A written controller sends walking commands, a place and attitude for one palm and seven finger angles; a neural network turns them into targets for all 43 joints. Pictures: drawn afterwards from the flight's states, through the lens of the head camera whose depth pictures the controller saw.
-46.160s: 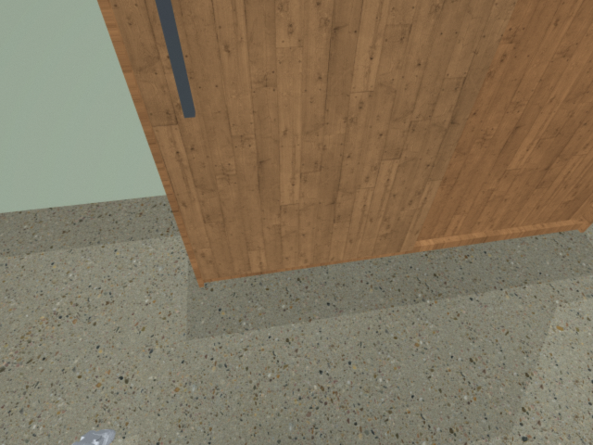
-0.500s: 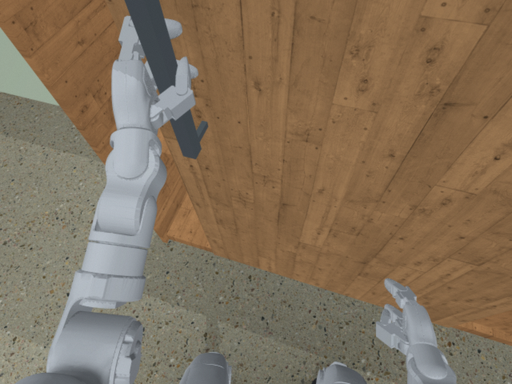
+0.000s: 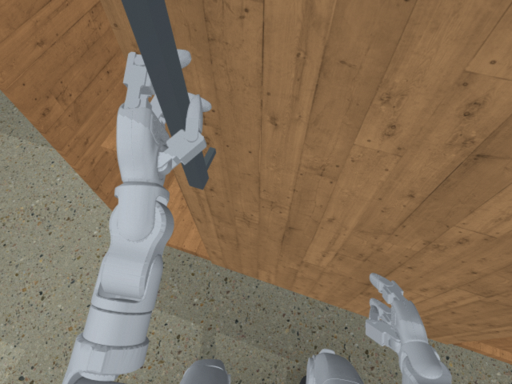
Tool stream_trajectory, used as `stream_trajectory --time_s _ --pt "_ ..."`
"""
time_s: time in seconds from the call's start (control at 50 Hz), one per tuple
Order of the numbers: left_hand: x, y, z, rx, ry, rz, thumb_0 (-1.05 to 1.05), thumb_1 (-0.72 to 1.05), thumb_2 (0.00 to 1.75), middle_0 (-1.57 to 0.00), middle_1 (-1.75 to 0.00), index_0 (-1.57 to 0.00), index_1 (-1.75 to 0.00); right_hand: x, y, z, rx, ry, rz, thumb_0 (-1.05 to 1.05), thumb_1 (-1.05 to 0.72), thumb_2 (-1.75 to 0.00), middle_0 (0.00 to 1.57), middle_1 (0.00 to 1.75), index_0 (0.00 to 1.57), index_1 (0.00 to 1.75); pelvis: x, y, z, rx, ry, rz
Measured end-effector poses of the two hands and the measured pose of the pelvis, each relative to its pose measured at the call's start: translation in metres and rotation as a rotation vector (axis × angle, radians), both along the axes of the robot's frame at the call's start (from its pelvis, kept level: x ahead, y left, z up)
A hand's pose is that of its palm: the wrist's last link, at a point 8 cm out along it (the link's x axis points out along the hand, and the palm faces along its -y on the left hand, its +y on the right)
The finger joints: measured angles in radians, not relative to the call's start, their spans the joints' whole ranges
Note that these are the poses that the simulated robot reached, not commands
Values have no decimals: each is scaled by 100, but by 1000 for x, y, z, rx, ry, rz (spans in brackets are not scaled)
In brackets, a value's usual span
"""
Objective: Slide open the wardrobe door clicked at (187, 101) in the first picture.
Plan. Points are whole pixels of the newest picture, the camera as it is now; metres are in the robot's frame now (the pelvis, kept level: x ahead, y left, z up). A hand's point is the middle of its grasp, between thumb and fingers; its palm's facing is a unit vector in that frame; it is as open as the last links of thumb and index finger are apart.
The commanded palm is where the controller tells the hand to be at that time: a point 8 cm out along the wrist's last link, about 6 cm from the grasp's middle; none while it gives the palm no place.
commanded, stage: step sideways, sliding the door along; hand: left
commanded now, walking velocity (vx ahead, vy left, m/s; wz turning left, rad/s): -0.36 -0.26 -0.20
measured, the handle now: (185, 95) +0.40 +0.17 +0.19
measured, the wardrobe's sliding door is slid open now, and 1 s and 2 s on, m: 0.31 0.53 0.70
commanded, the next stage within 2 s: none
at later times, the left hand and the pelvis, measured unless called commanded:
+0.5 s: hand (287, 163) +0.33 +0.04 +0.18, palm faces +0.12 -0.99 +0.00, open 7.2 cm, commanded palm +0.30 +0.02 +0.18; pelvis -0.02 -0.07 +0.00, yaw -5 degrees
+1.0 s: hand (395, 194) +0.31 -0.07 +0.19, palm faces +0.06 -1.00 +0.01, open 7.1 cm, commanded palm +0.29 -0.08 +0.18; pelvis -0.06 -0.17 +0.00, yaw -7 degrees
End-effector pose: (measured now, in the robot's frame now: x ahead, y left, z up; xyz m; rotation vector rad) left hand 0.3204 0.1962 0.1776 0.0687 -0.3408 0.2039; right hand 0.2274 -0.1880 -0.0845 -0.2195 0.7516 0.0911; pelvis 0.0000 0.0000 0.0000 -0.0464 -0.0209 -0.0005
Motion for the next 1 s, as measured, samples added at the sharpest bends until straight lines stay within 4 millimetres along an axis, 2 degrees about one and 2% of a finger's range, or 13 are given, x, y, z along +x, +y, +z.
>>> stream_trajectory --time_s 0.1,0.16,0.22,0.28,0.4,0.56,0.68,0.84,1.0 --pt "-3 -20 0 6 2 7 -2 73 81 -46 -141 -9 -123 8 2 6 68 -44 35 1 -91 -90 20 30 20 30 4 -23 3 -10 -17 -34" --pt "-5 -34 0 22 -4 32 -3 73 82 -46 -141 -8 -123 15 -4 5 110 -79 53 1 -90 -90 20 30 21 30 7 -44 -5 2 -31 -28" --pt "-7 -48 -1 39 -11 60 -4 73 83 -46 -141 -7 -121 23 -19 0 115 -104 59 1 -90 -90 21 30 21 30 7 -61 -12 10 -22 -10" --pt "-9 -61 0 27 -2 48 -3 73 82 -46 -141 -7 -120 22 -42 2 75 -114 3 1 -90 -90 21 30 21 30 0 -63 -8 34 12 -29" --pt "-12 -83 -2 -8 -23 -65 -2 75 81 -45 -141 -7 -116 -8 -89 5 -40 -69 -115 1 -91 -90 20 30 21 30 -11 -60 -11 27 21 -47" --pt "-17 -117 0 -40 2 -98 0 74 81 -43 -141 -9 -118 -54 -114 9 -19 8 -122 1 -91 -90 20 30 20 30 -18 -86 2 -10 -3 -102" --pt "-21 -147 -1 -5 -10 -57 -2 74 83 -44 -141 -6 -118 -63 -135 -6 43 -16 -118 1 -90 -90 20 30 21 30 -26 -125 -10 2 -8 -100" --pt "-26 -181 -1 -37 -4 -123 0 75 81 -40 -141 -7 -118 -79 -174 -4 -33 -31 -212 1 -91 -90 20 30 21 30 -45 -133 -12 19 17 -94" --pt "-30 -214 1 -49 24 -156 1 75 82 -37 -141 -7 -122 -103 -200 4 -13 18 -176 1 -91 -90 20 30 20 30 -57 -167 -2 -6 -14 -127"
